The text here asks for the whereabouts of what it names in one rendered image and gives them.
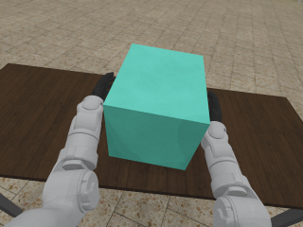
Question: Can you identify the left robot hand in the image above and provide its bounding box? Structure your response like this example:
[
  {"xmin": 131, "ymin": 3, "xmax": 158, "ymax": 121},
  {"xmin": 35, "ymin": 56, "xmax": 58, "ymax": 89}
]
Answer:
[{"xmin": 90, "ymin": 72, "xmax": 116, "ymax": 102}]

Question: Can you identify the right robot hand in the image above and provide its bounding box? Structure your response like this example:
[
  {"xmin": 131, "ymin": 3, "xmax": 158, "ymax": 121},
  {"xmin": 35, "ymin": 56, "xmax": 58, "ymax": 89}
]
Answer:
[{"xmin": 206, "ymin": 90, "xmax": 223, "ymax": 123}]

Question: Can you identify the left robot forearm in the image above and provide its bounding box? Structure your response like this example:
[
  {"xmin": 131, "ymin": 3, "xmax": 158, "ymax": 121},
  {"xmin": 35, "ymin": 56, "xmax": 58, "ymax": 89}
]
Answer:
[{"xmin": 42, "ymin": 96, "xmax": 104, "ymax": 206}]

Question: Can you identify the left robot upper arm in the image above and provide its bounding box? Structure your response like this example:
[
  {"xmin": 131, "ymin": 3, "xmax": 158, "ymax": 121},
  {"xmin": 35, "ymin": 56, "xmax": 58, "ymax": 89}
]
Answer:
[{"xmin": 3, "ymin": 168, "xmax": 100, "ymax": 227}]

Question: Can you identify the right robot forearm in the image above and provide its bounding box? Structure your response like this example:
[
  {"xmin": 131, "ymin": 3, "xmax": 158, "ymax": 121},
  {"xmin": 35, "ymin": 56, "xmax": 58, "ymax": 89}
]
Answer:
[{"xmin": 201, "ymin": 121, "xmax": 272, "ymax": 227}]

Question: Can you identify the table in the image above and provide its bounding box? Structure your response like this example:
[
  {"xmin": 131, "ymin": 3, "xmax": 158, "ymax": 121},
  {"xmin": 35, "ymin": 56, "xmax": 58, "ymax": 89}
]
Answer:
[{"xmin": 0, "ymin": 63, "xmax": 303, "ymax": 227}]

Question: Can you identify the carton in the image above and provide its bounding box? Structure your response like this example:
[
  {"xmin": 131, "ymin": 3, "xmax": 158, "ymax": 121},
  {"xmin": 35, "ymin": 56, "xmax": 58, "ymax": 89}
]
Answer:
[{"xmin": 103, "ymin": 44, "xmax": 210, "ymax": 170}]

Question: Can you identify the right robot upper arm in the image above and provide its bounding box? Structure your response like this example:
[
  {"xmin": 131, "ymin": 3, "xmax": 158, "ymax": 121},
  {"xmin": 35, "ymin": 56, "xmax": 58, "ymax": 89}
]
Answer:
[{"xmin": 212, "ymin": 195, "xmax": 272, "ymax": 227}]

